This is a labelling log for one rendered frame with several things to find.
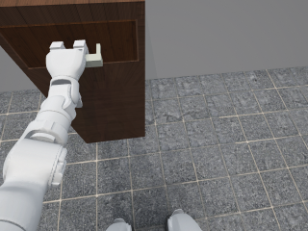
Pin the robot left upper arm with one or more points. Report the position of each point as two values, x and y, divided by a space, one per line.
35 167

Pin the robot left shin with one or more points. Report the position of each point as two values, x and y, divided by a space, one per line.
119 220

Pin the cabinet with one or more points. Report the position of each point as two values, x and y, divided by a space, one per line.
112 95

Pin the robot shin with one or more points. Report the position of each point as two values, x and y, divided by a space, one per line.
178 211
119 220

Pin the drawer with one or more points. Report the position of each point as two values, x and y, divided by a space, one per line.
117 39

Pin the robot left hand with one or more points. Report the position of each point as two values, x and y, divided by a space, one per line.
67 62

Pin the handle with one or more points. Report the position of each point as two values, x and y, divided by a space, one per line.
94 60

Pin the robot right shin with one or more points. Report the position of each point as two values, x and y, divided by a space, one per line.
178 211

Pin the robot left forearm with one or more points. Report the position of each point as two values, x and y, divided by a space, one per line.
54 117

